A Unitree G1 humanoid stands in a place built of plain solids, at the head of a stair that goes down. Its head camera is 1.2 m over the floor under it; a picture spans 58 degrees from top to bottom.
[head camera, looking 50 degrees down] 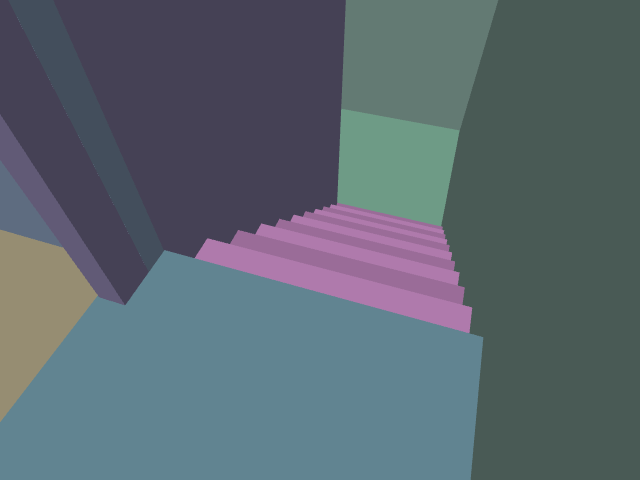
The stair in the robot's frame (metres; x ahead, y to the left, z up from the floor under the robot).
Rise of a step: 0.20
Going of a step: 0.24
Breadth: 1.10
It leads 18 degrees to the right of straight ahead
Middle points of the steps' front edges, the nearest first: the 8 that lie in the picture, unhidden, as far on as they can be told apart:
0.79 0.03 0.00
1.02 -0.05 -0.20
1.25 -0.12 -0.41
1.47 -0.19 -0.61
1.70 -0.27 -0.81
1.92 -0.34 -1.02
2.15 -0.41 -1.22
2.38 -0.49 -1.42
